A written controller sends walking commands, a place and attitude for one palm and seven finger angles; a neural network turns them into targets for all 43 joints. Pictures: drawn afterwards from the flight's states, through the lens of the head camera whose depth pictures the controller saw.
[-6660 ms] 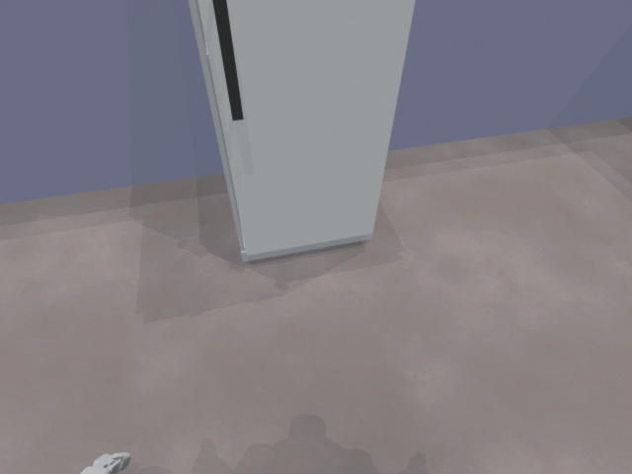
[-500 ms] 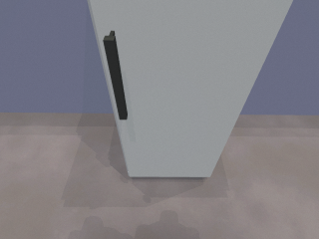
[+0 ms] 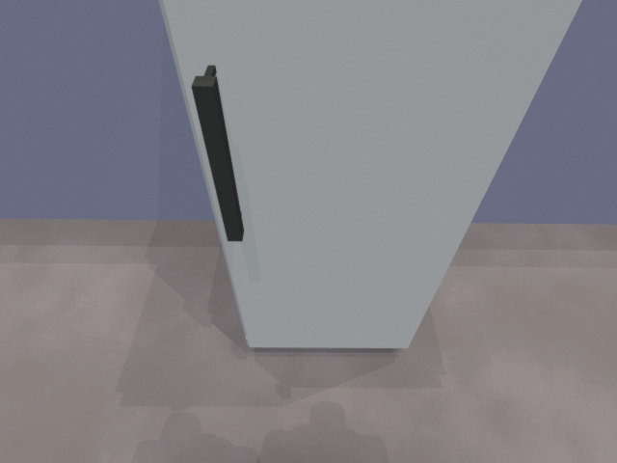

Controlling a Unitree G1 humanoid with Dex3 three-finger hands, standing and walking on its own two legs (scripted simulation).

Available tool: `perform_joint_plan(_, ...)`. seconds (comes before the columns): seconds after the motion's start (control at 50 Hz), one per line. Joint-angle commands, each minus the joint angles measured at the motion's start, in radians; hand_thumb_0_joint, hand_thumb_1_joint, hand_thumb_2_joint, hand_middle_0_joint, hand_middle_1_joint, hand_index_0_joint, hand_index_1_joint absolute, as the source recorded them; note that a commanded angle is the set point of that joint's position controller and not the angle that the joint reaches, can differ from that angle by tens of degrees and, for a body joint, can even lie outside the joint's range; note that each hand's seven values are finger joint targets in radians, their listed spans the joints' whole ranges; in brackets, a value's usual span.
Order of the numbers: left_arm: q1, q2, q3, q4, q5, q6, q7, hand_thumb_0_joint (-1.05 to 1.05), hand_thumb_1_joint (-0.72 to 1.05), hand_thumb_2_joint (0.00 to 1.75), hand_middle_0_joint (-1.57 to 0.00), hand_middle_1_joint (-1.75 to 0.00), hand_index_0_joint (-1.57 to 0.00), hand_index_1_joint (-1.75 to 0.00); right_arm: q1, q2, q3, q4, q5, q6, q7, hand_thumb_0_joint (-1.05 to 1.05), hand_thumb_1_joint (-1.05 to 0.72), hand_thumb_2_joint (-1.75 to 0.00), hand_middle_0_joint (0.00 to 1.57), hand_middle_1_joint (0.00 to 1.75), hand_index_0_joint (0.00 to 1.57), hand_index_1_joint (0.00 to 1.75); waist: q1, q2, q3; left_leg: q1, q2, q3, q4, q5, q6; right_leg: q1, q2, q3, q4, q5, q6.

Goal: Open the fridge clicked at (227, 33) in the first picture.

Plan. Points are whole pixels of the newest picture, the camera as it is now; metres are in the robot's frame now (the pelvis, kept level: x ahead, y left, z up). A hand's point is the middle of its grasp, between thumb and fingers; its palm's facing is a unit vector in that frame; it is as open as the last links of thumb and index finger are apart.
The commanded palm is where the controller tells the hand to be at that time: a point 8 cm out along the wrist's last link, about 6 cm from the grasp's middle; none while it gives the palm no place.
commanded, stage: come to a stop and stand still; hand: left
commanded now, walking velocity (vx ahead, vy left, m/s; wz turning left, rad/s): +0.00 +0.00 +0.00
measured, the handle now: (225, 164) +0.53 +0.18 +0.09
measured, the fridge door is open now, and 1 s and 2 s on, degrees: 0 0 0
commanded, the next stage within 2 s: look again from close up in 0.08 s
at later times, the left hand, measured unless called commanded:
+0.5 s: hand out of the picture +0.03 +0.20 -0.17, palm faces +0.01 -0.97 -0.25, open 7.4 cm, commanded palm none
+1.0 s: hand out of the picture +0.01 +0.17 -0.18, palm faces +0.02 -0.97 -0.23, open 7.4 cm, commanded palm none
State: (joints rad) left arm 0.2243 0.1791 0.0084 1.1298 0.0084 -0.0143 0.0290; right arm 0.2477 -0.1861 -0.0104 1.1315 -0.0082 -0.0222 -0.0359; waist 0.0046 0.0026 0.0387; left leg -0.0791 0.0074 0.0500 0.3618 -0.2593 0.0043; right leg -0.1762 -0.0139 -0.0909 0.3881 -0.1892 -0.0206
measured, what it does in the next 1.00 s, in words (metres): stands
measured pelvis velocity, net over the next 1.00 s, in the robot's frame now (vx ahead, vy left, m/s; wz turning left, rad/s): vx -0.01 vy -0.01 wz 0.00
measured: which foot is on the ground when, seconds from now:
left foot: down 0.00-1.00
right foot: down 0.00-1.00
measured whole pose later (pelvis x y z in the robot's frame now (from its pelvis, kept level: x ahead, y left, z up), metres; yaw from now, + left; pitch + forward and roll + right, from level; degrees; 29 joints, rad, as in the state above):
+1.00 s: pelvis -0.01 -0.01 +0.00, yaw +0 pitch -2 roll +1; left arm 0.23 0.18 -0.01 1.12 0.01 -0.01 0.02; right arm 0.27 -0.19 0.01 1.13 -0.01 -0.02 -0.03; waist 0.00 0.00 0.05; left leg -0.11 0.01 0.05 0.42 -0.27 -0.01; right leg -0.22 -0.02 -0.10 0.47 -0.22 -0.04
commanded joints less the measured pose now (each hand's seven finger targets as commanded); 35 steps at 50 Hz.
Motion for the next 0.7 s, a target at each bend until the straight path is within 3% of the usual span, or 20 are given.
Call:
perform_joint_plan(0.0, 0.019, 0.155, 0.031, -0.036, 0.003, -0.019, 0.0, 0.0, 0.9, 0.9, -0.2, -0.3, -0.2, -0.3, 0.031, -0.142, -0.018, -0.028, -0.003, -0.016, -0.004, 0.0, -0.9, -0.9, 0.2, 0.3, 0.2, 0.3, 0.004, 0.001, 0.003, -0.073, 0.118, -0.1, -0.078, 0.188, 0.02, 0.062, -0.119, 0.118, -0.062, 0.174, -0.017)
perform_joint_plan(0.14, -0.026, 0.199, 0.037, -0.048, 0.003, -0.022, -0.004, 0.0, 0.9, 0.9, -0.2, -0.3, -0.2, -0.3, -0.014, -0.186, -0.021, -0.04, -0.005, -0.016, -0.001, 0.0, -0.9, -0.9, 0.2, 0.3, 0.2, 0.3, 0.003, 0.006, -0.023, -0.051, 0.122, -0.1, -0.079, 0.211, 0.016, 0.085, -0.128, 0.119, -0.072, 0.214, -0.02)
perform_joint_plan(0.16, 0.12, 0.13, 0.019, -0.014, 0.008, -0.037, 0.046, 0.0, 0.9, 0.9, -0.2, -0.3, -0.2, -0.3, -0.05, -0.122, -0.011, -0.096, 0.006, -0.025, 0.012, 0.0, -0.9, -0.9, 0.2, 0.3, 0.2, 0.3, 0.029, -0.022, -0.067, -0.11, 0.121, -0.016, 0.157, 0.227, -0.006, 0.093, -0.18, 0.167, 0.012, 0.663, 0.018)
perform_joint_plan(0.18, 0.075, 0.179, 0.015, -0.052, 0.002, -0.044, 0.036, 0.0, 0.9, 0.9, -0.2, -0.3, -0.2, -0.3, 0.044, -0.073, 0.0, -0.113, 0.003, -0.007, 0.014, 0.0, -0.9, -0.9, 0.2, 0.3, 0.2, 0.3, -0.032, -0.024, -0.134, -0.138, 0.067, -0.058, 0.12, -0.011, -0.007, 0.154, -0.233, 0.198, 0.026, 0.562, -0.035)
perform_joint_plan(0.2, 0.041, 0.167, 0.008, -0.06, -0.001, -0.043, 0.025, 0.0, 0.9, 0.9, -0.2, -0.3, -0.2, -0.3, 0.039, -0.076, 0.003, -0.104, 0.001, -0.005, 0.014, 0.0, -0.9, -0.9, 0.2, 0.3, 0.2, 0.3, -0.025, 0.04, -0.089, -0.116, 0.068, -0.057, 0.063, 0.002, -0.006, 0.088, -0.212, 0.177, 0.021, 0.442, -0.056)
perform_joint_plan(0.24, 0.024, 0.151, 0.005, -0.079, -0.001, -0.04, 0.013, 0.0, 0.9, 0.9, -0.2, -0.3, -0.2, -0.3, 0.068, -0.095, 0.004, -0.116, -0.011, -0.013, 0.017, 0.0, -0.9, -0.9, 0.2, 0.3, 0.2, 0.3, -0.024, 0.095, -0.112, -0.093, 0.097, -0.084, 0.044, 0.213, 0.007, 0.069, -0.147, 0.117, 0.064, 0.316, -0.049)
perform_joint_plan(0.28, 0.015, 0.139, 0.0, -0.083, -0.002, -0.027, 0.008, 0.0, 0.9, 0.9, -0.2, -0.3, -0.2, -0.3, 0.046, -0.119, 0.005, -0.132, -0.011, -0.014, 0.01, 0.0, -0.9, -0.9, 0.2, 0.3, 0.2, 0.3, -0.013, 0.067, -0.088, -0.097, 0.12, -0.099, 0.031, 0.293, 0.02, 0.052, -0.117, 0.096, 0.074, 0.218, -0.035)
perform_joint_plan(0.34, 0.007, 0.135, -0.002, -0.087, 0.001, -0.016, 0.001, 0.0, 0.9, 0.9, -0.2, -0.3, -0.2, -0.3, 0.038, -0.13, 0.006, -0.145, -0.011, -0.012, 0.008, 0.0, -0.9, -0.9, 0.2, 0.3, 0.2, 0.3, -0.006, 0.004, 0.012, -0.146, 0.116, -0.107, -0.003, 0.2, 0.028, 0.003, -0.103, 0.099, 0.053, 0.097, -0.027)
perform_joint_plan(0.42, 0.009, 0.136, -0.001, -0.088, 0.002, -0.012, -0.001, 0.0, 0.9, 0.9, -0.2, -0.3, -0.2, -0.3, 0.05, -0.125, 0.007, -0.135, -0.01, -0.015, 0.008, 0.0, -0.9, -0.9, 0.2, 0.3, 0.2, 0.3, -0.004, -0.012, 0.053, -0.152, 0.102, -0.104, -0.031, 0.119, 0.032, -0.021, -0.102, 0.11, 0.032, 0.04, -0.023)
perform_joint_plan(0.48, 0.017, 0.139, 0.003, -0.088, 0.0, -0.012, -0.001, 0.0, 0.9, 0.9, -0.2, -0.3, -0.2, -0.3, 0.059, -0.126, 0.007, -0.12, -0.009, -0.017, 0.007, 0.0, -0.9, -0.9, 0.2, 0.3, 0.2, 0.3, -0.004, -0.048, 0.041, -0.146, 0.097, -0.102, -0.036, 0.096, 0.033, -0.017, -0.103, 0.119, 0.023, 0.025, -0.023)
perform_joint_plan(0.68, 0.034, 0.138, 0.009, -0.069, -0.001, -0.015, -0.002, 0.0, 0.9, 0.9, -0.2, -0.3, -0.2, -0.3, 0.07, -0.111, 0.009, -0.07, -0.006, -0.023, 0.006, 0.0, -0.9, -0.9, 0.2, 0.3, 0.2, 0.3, 0.003, -0.004, 0.004, -0.135, 0.097, -0.092, -0.04, 0.101, 0.031, 0.019, -0.113, 0.124, 0.016, 0.056, -0.029)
